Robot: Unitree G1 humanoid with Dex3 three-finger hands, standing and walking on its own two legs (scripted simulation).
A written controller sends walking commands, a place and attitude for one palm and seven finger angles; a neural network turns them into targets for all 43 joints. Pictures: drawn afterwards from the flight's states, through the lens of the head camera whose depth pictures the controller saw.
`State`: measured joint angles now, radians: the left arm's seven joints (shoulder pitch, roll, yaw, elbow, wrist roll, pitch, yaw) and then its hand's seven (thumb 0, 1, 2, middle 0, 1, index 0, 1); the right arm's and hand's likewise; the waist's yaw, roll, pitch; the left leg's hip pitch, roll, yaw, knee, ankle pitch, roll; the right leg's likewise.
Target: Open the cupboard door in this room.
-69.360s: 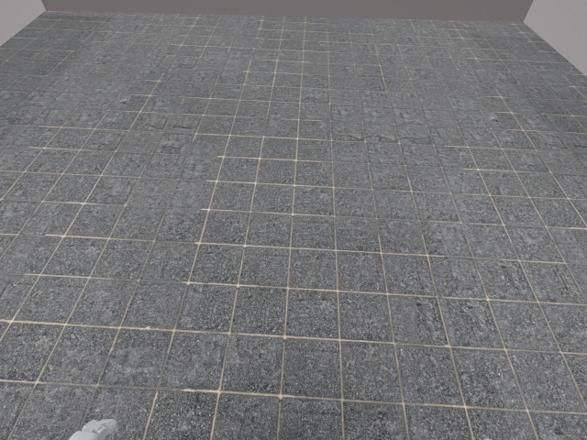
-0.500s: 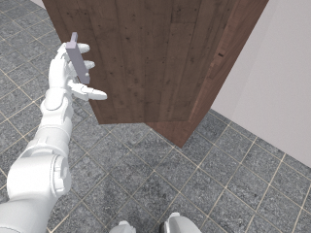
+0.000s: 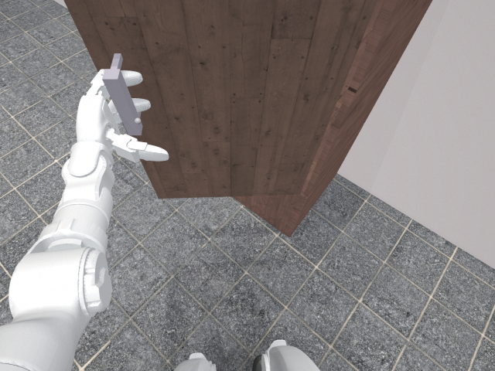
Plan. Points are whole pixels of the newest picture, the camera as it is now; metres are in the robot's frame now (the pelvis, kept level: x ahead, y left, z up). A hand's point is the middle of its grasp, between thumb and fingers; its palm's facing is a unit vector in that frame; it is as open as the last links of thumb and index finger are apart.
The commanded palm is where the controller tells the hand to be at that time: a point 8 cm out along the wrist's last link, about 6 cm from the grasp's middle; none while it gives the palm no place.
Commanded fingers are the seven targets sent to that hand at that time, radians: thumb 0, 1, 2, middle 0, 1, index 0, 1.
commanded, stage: close the thumb around the handle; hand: left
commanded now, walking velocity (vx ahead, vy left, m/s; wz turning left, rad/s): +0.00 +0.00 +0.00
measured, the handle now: (126, 96) +0.55 +0.17 +0.09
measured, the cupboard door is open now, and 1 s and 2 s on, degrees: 41 43 79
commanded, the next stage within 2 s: pull the door open along its arc in 0.68 s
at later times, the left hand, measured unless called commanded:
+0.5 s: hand (138, 120) +0.50 +0.15 +0.09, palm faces -0.02 -1.00 -0.02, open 7.2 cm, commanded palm +0.47 +0.20 +0.09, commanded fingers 0.00 0.90 0.90 -0.40 -1.35 -0.40 -1.35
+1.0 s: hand (138, 127) +0.48 +0.15 +0.08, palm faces -0.02 -1.00 -0.01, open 5.7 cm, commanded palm +0.43 +0.20 +0.09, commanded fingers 0.00 0.90 0.90 -0.40 -1.35 -0.40 -1.35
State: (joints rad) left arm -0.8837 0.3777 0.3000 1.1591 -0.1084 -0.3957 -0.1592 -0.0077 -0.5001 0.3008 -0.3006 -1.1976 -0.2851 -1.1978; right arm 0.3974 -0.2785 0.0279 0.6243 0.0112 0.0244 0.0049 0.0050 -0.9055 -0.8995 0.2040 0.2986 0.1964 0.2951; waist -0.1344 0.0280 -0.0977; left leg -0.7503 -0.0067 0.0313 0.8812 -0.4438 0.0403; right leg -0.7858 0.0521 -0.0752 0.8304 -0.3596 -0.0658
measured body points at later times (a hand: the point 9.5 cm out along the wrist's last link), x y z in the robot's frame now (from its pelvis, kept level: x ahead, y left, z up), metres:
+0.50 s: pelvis +0.00 +0.01 +0.00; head +0.11 +0.01 +0.44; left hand +0.49 +0.20 +0.09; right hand +0.01 -0.26 -0.12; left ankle -0.02 +0.09 -0.69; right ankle +0.02 -0.08 -0.69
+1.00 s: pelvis +0.01 +0.01 +0.00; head +0.10 +0.00 +0.44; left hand +0.48 +0.20 +0.09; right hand +0.02 -0.25 -0.12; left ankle -0.02 +0.09 -0.69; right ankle +0.02 -0.08 -0.69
